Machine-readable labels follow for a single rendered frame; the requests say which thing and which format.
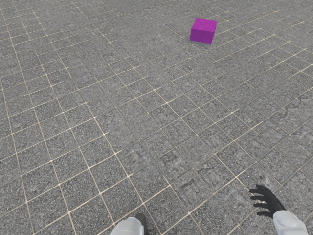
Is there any carton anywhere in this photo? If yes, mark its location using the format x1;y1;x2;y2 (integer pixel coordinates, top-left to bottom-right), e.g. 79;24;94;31
190;18;217;44

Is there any robot left foot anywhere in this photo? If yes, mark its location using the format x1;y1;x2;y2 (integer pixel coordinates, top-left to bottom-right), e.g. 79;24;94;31
135;213;147;235

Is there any right robot hand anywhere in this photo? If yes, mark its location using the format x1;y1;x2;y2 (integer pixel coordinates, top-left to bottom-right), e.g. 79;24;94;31
249;184;286;219

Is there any robot left thigh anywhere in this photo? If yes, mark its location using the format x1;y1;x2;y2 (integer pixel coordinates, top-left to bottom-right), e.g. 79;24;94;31
109;219;144;235

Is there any right robot forearm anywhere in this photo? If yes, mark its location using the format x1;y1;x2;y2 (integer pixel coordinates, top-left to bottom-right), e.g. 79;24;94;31
273;210;309;235

